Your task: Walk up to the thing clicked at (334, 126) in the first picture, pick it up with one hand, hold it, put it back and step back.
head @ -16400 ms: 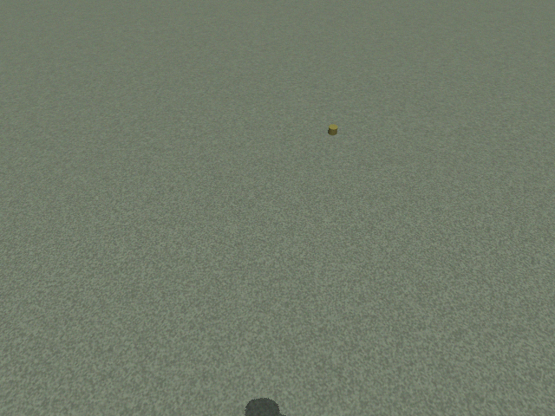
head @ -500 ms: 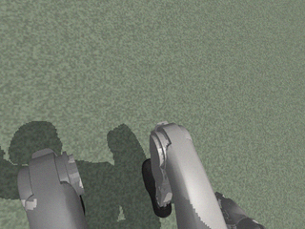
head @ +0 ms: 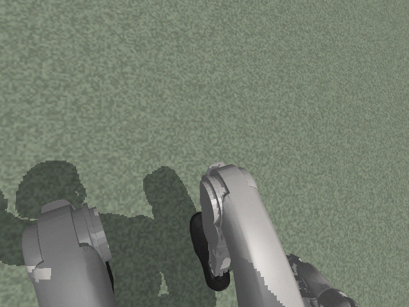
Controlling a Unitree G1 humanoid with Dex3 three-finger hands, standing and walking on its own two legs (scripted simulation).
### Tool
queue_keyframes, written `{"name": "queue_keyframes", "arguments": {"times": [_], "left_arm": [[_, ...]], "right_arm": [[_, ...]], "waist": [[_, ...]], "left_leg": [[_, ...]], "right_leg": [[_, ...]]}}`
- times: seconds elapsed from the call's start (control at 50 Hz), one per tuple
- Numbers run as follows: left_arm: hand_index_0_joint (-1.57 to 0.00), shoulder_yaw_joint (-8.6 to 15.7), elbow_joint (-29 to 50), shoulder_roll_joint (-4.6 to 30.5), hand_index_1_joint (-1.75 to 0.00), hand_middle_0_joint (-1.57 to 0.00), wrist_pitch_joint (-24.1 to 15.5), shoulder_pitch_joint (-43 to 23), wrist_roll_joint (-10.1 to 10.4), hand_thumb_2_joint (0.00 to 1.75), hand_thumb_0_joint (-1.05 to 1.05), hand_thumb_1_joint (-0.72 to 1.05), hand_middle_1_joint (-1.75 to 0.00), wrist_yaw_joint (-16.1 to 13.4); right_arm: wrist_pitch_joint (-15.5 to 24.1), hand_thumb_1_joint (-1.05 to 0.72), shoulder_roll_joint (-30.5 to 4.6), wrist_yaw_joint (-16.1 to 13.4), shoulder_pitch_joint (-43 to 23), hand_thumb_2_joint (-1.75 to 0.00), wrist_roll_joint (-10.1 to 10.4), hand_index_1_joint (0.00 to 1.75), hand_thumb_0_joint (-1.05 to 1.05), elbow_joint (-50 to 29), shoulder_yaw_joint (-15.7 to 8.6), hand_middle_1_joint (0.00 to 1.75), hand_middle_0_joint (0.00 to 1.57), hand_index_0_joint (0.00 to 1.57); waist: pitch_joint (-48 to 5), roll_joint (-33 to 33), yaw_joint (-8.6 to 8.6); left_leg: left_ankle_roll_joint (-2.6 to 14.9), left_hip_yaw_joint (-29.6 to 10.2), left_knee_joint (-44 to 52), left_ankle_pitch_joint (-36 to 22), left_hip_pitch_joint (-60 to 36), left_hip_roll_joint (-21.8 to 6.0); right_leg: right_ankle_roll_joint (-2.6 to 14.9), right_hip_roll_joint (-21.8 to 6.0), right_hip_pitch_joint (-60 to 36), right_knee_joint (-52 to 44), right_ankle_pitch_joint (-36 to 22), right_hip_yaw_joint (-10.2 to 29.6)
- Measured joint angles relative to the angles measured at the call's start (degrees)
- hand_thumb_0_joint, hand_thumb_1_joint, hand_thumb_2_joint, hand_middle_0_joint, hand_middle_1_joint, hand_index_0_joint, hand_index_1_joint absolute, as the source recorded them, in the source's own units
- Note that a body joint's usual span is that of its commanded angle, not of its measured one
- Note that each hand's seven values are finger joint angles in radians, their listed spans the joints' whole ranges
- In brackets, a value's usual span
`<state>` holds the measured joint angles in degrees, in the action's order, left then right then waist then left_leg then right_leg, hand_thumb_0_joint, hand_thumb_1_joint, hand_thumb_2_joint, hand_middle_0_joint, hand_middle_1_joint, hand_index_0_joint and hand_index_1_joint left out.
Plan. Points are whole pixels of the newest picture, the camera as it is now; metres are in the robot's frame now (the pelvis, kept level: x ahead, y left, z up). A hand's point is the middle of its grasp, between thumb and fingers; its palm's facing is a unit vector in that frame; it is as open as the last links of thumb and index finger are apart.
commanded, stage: rise first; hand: left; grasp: from above
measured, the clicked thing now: out of the picture +0.48 +0.38 -0.29
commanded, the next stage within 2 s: approach in 0.18 s
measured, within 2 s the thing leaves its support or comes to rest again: neither
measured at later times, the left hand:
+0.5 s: hand out of the picture +0.45 +0.39 -0.17, palm faces -0.44 -0.12 -0.89, open 14.1 cm
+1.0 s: hand out of the picture +0.46 +0.39 -0.17, palm faces -0.48 -0.13 -0.87, open 14.1 cm
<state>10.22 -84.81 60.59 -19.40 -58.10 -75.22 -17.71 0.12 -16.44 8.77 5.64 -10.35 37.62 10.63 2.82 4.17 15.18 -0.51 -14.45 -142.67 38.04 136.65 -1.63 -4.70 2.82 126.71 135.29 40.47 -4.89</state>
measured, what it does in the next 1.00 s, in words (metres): stands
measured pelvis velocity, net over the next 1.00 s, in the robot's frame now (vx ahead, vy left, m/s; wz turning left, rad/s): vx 0.00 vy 0.00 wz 0.00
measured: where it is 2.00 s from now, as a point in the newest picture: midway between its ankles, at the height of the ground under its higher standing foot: (161, 283)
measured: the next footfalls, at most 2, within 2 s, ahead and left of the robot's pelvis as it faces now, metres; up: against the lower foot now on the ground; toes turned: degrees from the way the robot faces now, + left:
none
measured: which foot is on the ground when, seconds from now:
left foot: down 0.00-1.00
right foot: down 0.00-1.00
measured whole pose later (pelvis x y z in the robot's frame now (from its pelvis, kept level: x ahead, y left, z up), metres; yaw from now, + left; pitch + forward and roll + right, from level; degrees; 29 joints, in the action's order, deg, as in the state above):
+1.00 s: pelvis +0.00 +0.00 +0.00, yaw +0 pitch +32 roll -13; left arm 7.5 -85.2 60.0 -10.9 -60.9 -70.4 -13.9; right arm 0.6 -17.3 7.7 8.6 -9.0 35.8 12.5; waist 4.0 2.6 18.3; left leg -0.4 -13.6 -141.2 37.4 137.0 -2.1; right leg -5.0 2.8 127.8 134.3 39.5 -4.3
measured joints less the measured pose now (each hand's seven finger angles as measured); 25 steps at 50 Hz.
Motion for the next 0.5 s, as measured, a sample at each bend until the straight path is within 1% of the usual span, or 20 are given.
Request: {"name": "queue_keyframes", "arguments": {"times": [0.06, 0.14, 0.28, 0.34, 0.4, 0.5], "left_arm": [[-0.12, 0.44, 0.13, 0.13, -0.99, -0.12, -0.04, 0.19, 0.38, 0.97, 0.00, -0.50, -1.00, 0.26], [-0.12, -0.02, -0.01, 0.13, -1.00, -0.12, -0.22, -0.17, 0.62, 0.97, 0.00, -0.50, -1.01, 0.42], [-0.11, 0.67, 0.11, 0.58, -1.01, -0.10, -0.82, -0.17, 0.07, 0.98, 0.00, -0.52, -1.02, 0.40], [-0.10, 0.60, 0.39, 0.52, -1.01, -0.10, -0.71, -0.02, 0.11, 0.99, 0.00, -0.52, -1.02, 0.26], [-0.10, -0.54, 0.76, 0.15, -1.02, -0.10, -0.32, -0.18, 0.09, 0.99, 0.00, -0.53, -1.03, 0.57], [-0.10, -4.07, 0.31, -1.17, -1.03, -0.10, 0.01, -2.35, 0.39, 0.99, 0.00, -0.53, -1.04, 0.57]], "right_arm": [[-0.04, -0.90, 0.00, -0.08, -0.01, -0.89, 0.05, 0.30, 0.00, -0.05, 0.10, 0.30, 0.20, 0.21], [-0.15, -0.90, 0.00, -0.15, 0.12, -0.89, 0.08, 0.30, 0.00, 0.00, 0.15, 0.30, 0.20, 0.21], [-0.29, -0.90, -0.21, -0.25, 0.14, -0.89, -0.04, 0.30, 0.00, -0.23, 0.52, 0.30, 0.20, 0.21], [-0.39, -0.90, -0.24, -0.30, 0.21, -0.89, -0.06, 0.30, 0.00, -0.17, 0.40, 0.30, 0.20, 0.21], [-0.37, -0.90, -0.15, -0.30, 0.27, -0.89, -0.06, 0.30, 0.00, 0.07, 0.09, 0.30, 0.20, 0.21], [-0.16, -0.91, 0.16, -0.36, 0.57, -0.89, 0.02, 0.30, 0.00, 0.22, 0.03, 0.30, 0.20, 0.21]], "waist": [[0.15, -0.05, 0.02], [0.16, 0.04, -0.01], [0.55, 0.27, 0.25], [0.40, 0.22, 0.17], [0.24, 0.18, 0.01], [-0.36, 0.38, 0.27]], "left_leg": [[-0.04, -0.06, 0.06, -0.01, -0.01, -0.03], [-0.12, -0.02, 0.12, -0.03, -0.02, 0.01], [-0.31, -0.29, -0.03, -0.13, -0.11, 0.17], [-0.28, -0.31, -0.06, -0.15, -0.02, 0.15], [-0.18, -0.13, 0.01, -0.18, -0.02, 0.11], [-0.06, 0.25, 0.32, -0.35, 0.23, 0.09]], "right_leg": [[0.05, 0.02, 0.02, -0.09, -0.08, -0.06], [0.19, -0.04, 0.06, -0.06, -0.06, -0.05], [0.34, -0.10, -0.06, 0.06, -0.13, -0.27], [0.24, -0.07, 0.04, 0.04, -0.19, -0.27], [0.14, -0.06, 0.05, 0.01, -0.23, -0.13], [0.24, -0.17, 0.34, -0.12, -0.28, 0.13]]}}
